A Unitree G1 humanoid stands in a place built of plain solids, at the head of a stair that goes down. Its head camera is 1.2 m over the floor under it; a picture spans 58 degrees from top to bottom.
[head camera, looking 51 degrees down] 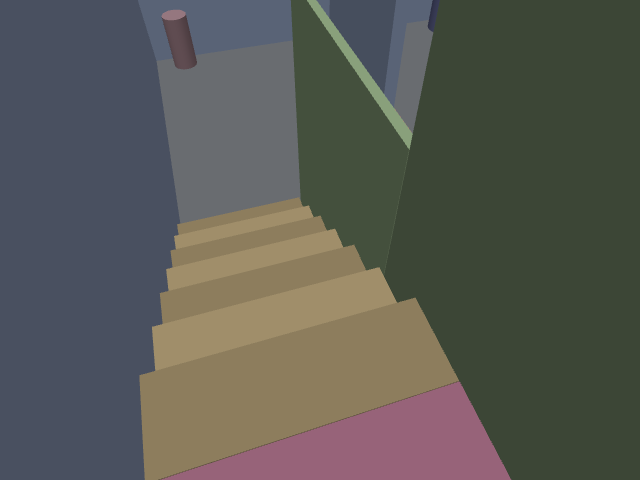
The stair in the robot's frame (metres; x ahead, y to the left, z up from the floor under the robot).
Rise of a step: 0.17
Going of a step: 0.25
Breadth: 0.86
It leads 17 degrees to the left of straight ahead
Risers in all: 7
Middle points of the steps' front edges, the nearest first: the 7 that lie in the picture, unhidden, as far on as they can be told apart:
0.60 0.10 0.00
0.85 0.18 -0.17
1.09 0.26 -0.34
1.33 0.33 -0.51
1.58 0.41 -0.68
1.82 0.48 -0.85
2.06 0.56 -1.02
